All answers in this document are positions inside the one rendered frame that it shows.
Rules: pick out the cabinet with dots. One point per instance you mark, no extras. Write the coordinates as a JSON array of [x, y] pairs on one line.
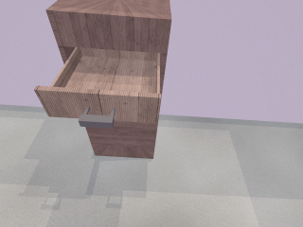
[[124, 25]]

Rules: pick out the handle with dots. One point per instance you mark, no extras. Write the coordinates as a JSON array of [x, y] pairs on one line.
[[97, 121]]

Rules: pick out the drawer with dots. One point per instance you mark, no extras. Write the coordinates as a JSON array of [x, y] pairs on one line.
[[103, 79]]

